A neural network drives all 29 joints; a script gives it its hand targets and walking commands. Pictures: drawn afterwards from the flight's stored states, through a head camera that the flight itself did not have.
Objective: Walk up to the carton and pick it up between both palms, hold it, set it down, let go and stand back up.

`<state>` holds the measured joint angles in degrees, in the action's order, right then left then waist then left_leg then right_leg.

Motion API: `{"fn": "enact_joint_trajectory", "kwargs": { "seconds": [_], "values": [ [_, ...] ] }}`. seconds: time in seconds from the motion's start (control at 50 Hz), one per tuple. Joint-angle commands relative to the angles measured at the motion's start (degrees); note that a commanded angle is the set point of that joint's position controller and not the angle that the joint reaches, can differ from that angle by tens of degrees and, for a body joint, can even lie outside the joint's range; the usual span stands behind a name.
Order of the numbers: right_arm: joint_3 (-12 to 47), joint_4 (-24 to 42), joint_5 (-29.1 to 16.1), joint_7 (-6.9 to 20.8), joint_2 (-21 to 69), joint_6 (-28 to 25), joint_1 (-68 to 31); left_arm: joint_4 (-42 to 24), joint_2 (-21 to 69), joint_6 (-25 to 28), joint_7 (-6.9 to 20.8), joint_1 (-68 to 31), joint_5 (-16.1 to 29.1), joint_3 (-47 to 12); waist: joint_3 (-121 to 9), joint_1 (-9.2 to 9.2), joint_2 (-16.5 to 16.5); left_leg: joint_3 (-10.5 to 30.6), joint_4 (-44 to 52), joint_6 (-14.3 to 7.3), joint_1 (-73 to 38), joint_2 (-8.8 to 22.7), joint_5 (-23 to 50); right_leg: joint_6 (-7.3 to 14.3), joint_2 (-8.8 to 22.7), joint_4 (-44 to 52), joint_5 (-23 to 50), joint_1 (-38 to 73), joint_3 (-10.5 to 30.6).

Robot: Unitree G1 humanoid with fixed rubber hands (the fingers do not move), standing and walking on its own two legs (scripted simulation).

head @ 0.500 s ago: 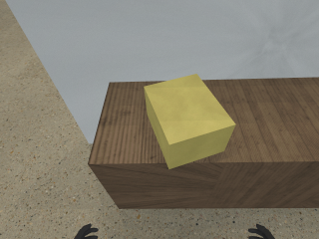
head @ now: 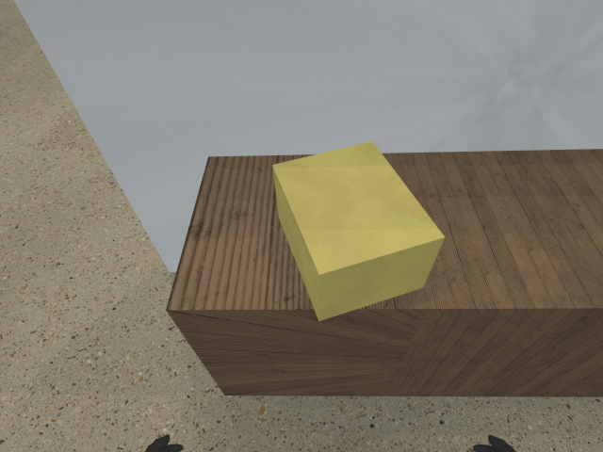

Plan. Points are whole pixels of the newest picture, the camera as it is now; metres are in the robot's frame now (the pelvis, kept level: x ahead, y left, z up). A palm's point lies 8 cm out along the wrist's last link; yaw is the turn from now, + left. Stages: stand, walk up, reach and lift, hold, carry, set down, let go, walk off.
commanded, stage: walk up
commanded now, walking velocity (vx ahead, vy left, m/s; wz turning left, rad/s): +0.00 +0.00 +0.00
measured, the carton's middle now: (347, 225) +0.53 -0.06 -0.09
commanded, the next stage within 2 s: none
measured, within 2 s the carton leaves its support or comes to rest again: neither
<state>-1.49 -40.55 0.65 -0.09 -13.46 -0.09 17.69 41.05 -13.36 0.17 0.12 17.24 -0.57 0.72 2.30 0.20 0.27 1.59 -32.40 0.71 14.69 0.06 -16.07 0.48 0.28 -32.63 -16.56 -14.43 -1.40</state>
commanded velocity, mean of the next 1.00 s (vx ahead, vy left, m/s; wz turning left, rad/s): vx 0.00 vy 0.00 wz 0.00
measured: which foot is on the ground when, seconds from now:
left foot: down 0.00-0.38, up 0.40-0.82, down 0.84-1.00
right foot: down 0.00-0.10, up 0.12-0.36, down 0.38-1.00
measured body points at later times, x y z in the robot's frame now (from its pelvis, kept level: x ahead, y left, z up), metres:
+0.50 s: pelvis +0.04 -0.10 -0.02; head +0.05 -0.12 +0.43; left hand +0.10 +0.16 -0.13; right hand +0.09 -0.38 -0.16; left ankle +0.02 +0.07 -0.69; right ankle +0.10 -0.20 -0.73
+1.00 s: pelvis +0.08 -0.08 +0.00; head +0.08 -0.08 +0.45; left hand +0.10 +0.19 -0.12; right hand +0.22 -0.32 -0.12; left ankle +0.08 +0.05 -0.73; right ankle +0.10 -0.20 -0.73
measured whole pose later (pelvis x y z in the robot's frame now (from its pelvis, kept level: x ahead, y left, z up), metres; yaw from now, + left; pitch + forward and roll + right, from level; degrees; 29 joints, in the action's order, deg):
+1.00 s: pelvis +0.08 -0.08 +0.00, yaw +6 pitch -2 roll +0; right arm -0.7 -42.7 0.1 0.9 -14.1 1.6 13.4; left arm 36.8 -15.2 -0.1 -0.3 24.7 -0.6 0.7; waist 2.4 1.3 0.2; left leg -0.6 -35.2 0.7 15.1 1.7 -18.0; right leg -0.4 3.6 -34.8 -17.8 -14.5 -6.3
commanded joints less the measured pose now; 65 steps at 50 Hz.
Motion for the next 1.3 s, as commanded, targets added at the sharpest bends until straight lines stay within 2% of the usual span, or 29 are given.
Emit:
{"fn": "enact_joint_trajectory", "kwargs": {
  "seconds": [0.0,0.06,0.08,0.1,0.12,0.14,0.2,0.26,0.3,0.32,0.34,0.36,0.38,0.4,0.42,0.46,0.5,0.66,0.76,0.8,0.82,0.84,0.86,0.88,0.9,0.98,1.0,1.06,1.28],
  "values": [
    [-2.15,5.11,-0.13,-0.39,-7.03,-1.54,0.74,-4.87,-8.04,1.35,-0.41,-1.03,0.01,2.46,-2.99,-0.42,-0.55,4.66,5.73,-2.00,-0.02,4.40,7.69,1.51,5.12,6.61,6.67,1.08,5.28],
    [-2.24,4.99,-0.19,-0.48,-7.11,-1.51,0.53,-4.17,-7.76,1.31,-0.60,0.04,-0.05,2.28,-1.61,-0.37,-0.66,4.70,5.68,-2.31,-0.05,4.50,7.18,1.45,5.56,6.79,6.51,0.28,5.51],
    [-4.10,3.74,2.36,-1.07,-9.00,-1.78,9.69,-4.87,-9.46,0.29,0.73,1.90,-2.49,3.52,-3.93,-1.46,-1.70,12.02,8.70,-6.11,-4.59,6.90,-17.49,2.37,1.68,-1.57,-14.62,-4.14,1.47],
    [-5.55,2.70,3.03,-1.66,-12.95,-1.62,13.13,-5.98,-7.53,-0.42,1.32,1.30,-3.36,3.44,1.22,-3.09,3.28,23.52,15.69,-10.38,-5.88,13.53,-31.58,0.89,-1.04,-9.83,-19.63,-14.52,-1.46],
    [-6.21,2.08,3.60,-2.42,-14.93,-1.36,13.09,-6.66,-6.53,-1.06,1.78,1.73,-3.34,3.29,6.10,-3.55,7.91,31.73,19.64,-14.48,-6.09,19.54,-36.00,-0.12,-0.29,-17.12,-20.18,-22.01,-1.15],
    [-6.50,2.29,4.11,-3.05,-15.12,-1.45,12.00,-7.41,-6.45,-1.47,2.11,1.57,-3.40,3.20,9.12,-3.66,7.21,34.23,20.52,-17.06,-4.37,22.45,-34.74,-0.57,3.20,-21.67,-18.44,-26.55,2.16],
    [-5.74,2.87,4.25,-3.52,-12.75,-2.82,8.88,-9.45,-7.38,-1.18,2.45,0.33,-3.28,3.74,7.91,-2.78,3.71,27.32,18.67,-15.32,-5.40,18.68,-20.50,-1.53,6.10,-21.54,-9.38,-26.09,4.86],
    [-5.92,3.18,3.55,-2.90,-12.69,-3.07,2.65,-8.91,-5.16,-0.72,3.38,3.39,-2.28,3.78,2.45,-0.62,10.60,15.69,15.53,-12.48,-2.32,13.74,-12.54,-1.42,5.73,-14.75,-7.07,-14.54,2.36],
    [-5.39,4.22,2.77,-2.01,-11.30,-2.45,0.65,-8.07,-4.96,-0.14,2.95,5.63,-1.45,4.01,0.67,0.65,12.23,9.13,9.92,-10.11,4.92,8.84,-9.43,-0.97,2.74,-6.07,-4.41,-2.53,-1.80],
    [-4.72,4.37,2.15,-1.30,-10.82,-1.73,-1.02,-6.32,-5.74,0.45,2.44,9.35,-1.24,4.79,-0.10,2.53,11.16,5.68,5.99,-8.67,13.07,6.13,-12.18,-1.21,0.86,-2.90,3.09,7.28,-4.67],
    [-3.72,4.82,2.17,-0.99,-8.87,-1.10,-0.48,-4.44,-7.27,0.71,1.67,13.59,-1.69,5.83,-1.42,4.24,5.59,4.31,-1.15,-7.20,17.81,3.92,-13.80,-1.50,-0.51,-1.79,5.91,14.89,-5.42],
    [-1.95,4.28,1.67,-0.71,-5.23,-0.60,2.69,-3.68,-9.44,1.06,0.68,16.05,-1.83,5.91,-3.88,4.75,-2.88,0.38,-11.43,-4.43,18.46,-0.20,-15.53,-1.19,1.66,0.96,3.94,17.28,-2.29],
    [-0.96,6.39,0.87,-0.65,-1.81,-0.34,4.05,-5.55,-14.16,1.32,-0.02,15.29,-2.32,5.87,-3.53,4.94,-12.05,-0.95,-22.47,-0.96,21.55,-3.05,-21.63,3.24,14.19,10.24,-10.73,10.38,17.55],
    [-2.29,6.53,0.98,-1.33,-4.75,1.16,6.49,-7.43,-17.61,0.70,-0.81,10.13,-2.08,6.36,1.00,2.68,-10.83,3.30,-28.78,0.13,17.13,-1.68,-23.94,9.53,23.16,21.68,-29.70,-4.20,32.44],
    [-2.78,5.90,2.22,-1.94,-8.45,1.90,8.89,-8.05,-17.01,0.88,-1.01,7.67,-1.54,6.01,7.47,0.00,-9.42,7.25,-33.78,0.65,17.36,0.30,-17.42,9.35,23.90,24.39,-26.56,-7.16,35.69],
    [-2.66,3.07,1.89,-1.95,-8.80,2.31,9.81,-7.79,-14.20,0.87,-1.61,4.73,-1.63,4.63,8.45,-1.16,-6.59,6.76,-32.69,0.94,15.47,2.62,-12.49,8.62,20.89,19.32,-15.81,-7.72,24.97],
    [-2.82,1.89,1.85,-1.32,-8.98,2.30,10.41,-7.23,-12.17,1.17,-1.86,5.28,-2.08,3.85,4.99,-0.61,-6.86,5.17,-30.73,1.15,13.28,3.01,-11.98,8.36,19.33,17.43,-10.16,-4.98,20.03],
    [-2.41,2.90,1.86,-0.46,-7.22,3.64,1.36,-7.43,-11.50,1.68,-3.08,9.19,-1.90,3.59,2.62,1.53,-7.98,2.06,-21.45,1.45,13.74,3.37,-10.16,7.93,17.85,12.75,9.87,3.65,13.37],
    [-2.18,3.33,1.45,0.18,-5.77,2.61,-1.26,-8.60,-12.11,0.74,-2.27,8.75,-1.66,3.83,0.82,1.49,-9.73,-2.03,-10.36,0.12,7.13,2.26,-9.09,8.66,15.87,10.71,6.33,0.86,9.64],
    [-2.52,3.22,1.35,0.48,-6.33,1.41,0.03,-9.51,-12.31,0.40,-1.71,5.80,-0.80,3.23,0.79,-1.01,-7.66,-2.80,0.93,-1.53,-2.41,1.71,1.09,7.14,14.74,8.22,4.98,-6.15,6.43],
    [-2.83,3.21,1.44,0.59,-8.01,0.74,0.79,-10.00,-12.03,0.41,-1.39,5.77,-0.43,2.86,0.12,-2.08,-5.61,-0.69,5.21,-2.74,-7.08,2.10,6.83,5.51,13.99,6.42,4.61,-9.43,4.93],
    [-3.18,2.82,1.96,0.50,-10.28,0.06,2.62,-10.59,-9.79,0.72,-1.04,7.51,0.22,1.89,-3.55,-2.58,-1.02,6.48,6.15,-4.83,-13.64,6.77,10.26,3.22,11.85,1.65,2.17,-13.14,2.06],
    [-3.77,2.60,0.39,0.38,-14.20,-0.15,-1.44,-10.86,-6.49,0.70,-0.75,10.89,1.40,1.05,-4.16,0.57,6.58,14.77,8.51,-9.20,-5.88,13.09,6.13,0.17,4.35,-0.98,-5.81,-8.76,-3.40],
    [-3.25,2.09,-1.04,0.35,-12.30,-0.02,-3.44,-9.86,-6.75,0.42,-0.90,9.35,0.89,1.44,-2.47,-0.50,5.77,12.91,10.18,-10.91,1.13,12.71,0.80,-0.16,3.19,-2.36,-7.24,-2.31,-2.61],
    [-2.28,2.02,-1.13,0.56,-10.27,0.05,-4.34,-9.74,-7.37,0.49,-0.72,9.25,0.21,1.94,-1.08,0.07,4.95,10.62,10.61,-9.47,3.44,10.64,-2.77,-0.07,2.74,-0.18,-5.99,-0.71,-2.33],
    [-1.16,2.27,-0.49,0.93,-8.71,0.41,-4.23,-9.24,-10.73,1.79,-0.59,10.08,-0.40,2.83,0.55,0.28,2.41,3.31,4.75,-4.32,2.93,5.42,5.18,1.88,7.22,6.53,2.66,0.63,2.23],
    [-1.14,2.26,-0.30,1.04,-8.92,0.30,-4.01,-9.31,-10.79,1.89,-0.58,9.86,-0.43,2.76,-0.52,0.05,1.90,3.21,3.95,-4.25,1.17,5.42,7.90,2.17,7.69,6.50,4.44,0.34,2.20],
    [-1.57,1.94,-0.03,1.35,-8.68,0.44,-3.52,-8.93,-10.81,1.58,-1.09,8.83,-0.76,3.07,2.03,-0.35,1.90,2.56,4.58,-4.79,2.18,4.42,1.04,2.94,8.42,8.94,-4.30,-2.90,3.13],
    [-1.46,1.82,-0.27,1.28,-10.74,0.17,-2.62,-8.63,-9.15,1.43,-1.52,8.95,-0.51,2.60,-4.43,0.16,1.54,2.62,3.02,-6.13,-0.41,6.07,18.93,1.48,6.51,2.25,11.88,4.76,-0.58]
  ]
}}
